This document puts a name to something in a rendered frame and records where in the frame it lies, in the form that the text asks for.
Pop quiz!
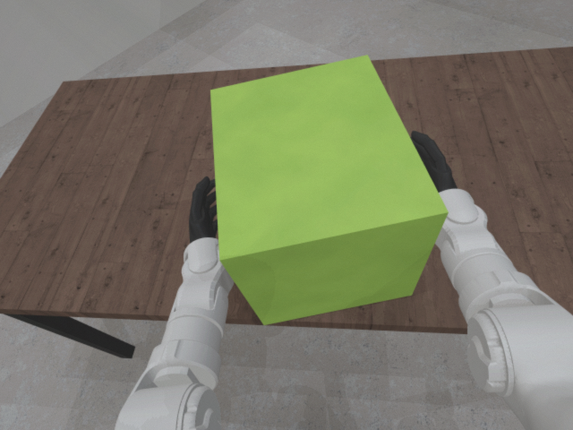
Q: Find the right robot forearm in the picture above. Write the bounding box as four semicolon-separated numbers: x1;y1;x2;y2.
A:
435;189;573;324

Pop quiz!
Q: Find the left robot forearm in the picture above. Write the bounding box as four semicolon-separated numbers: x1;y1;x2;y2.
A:
115;237;234;430

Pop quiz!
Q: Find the robot right upper arm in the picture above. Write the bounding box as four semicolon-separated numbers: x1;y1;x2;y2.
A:
467;305;573;430

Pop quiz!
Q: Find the table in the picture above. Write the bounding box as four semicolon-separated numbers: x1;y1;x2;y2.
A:
0;47;573;358

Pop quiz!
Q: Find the robot left upper arm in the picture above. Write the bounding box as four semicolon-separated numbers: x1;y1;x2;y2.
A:
116;383;222;430

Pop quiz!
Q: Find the left robot hand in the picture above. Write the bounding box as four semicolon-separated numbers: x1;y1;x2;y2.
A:
189;176;218;243

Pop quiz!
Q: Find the carton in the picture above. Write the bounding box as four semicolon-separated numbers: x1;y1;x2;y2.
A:
210;55;449;325

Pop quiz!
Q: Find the right robot hand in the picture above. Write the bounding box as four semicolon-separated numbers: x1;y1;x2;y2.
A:
410;131;458;193

